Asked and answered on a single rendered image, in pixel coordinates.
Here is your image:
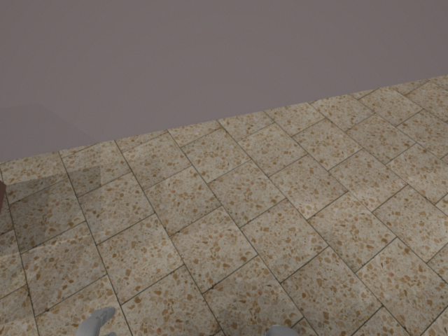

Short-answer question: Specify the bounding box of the left robot hand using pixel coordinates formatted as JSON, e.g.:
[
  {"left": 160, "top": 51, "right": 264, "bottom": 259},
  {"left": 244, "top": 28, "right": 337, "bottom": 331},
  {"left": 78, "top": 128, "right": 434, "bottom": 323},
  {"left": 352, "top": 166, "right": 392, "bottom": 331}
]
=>
[{"left": 74, "top": 307, "right": 117, "bottom": 336}]

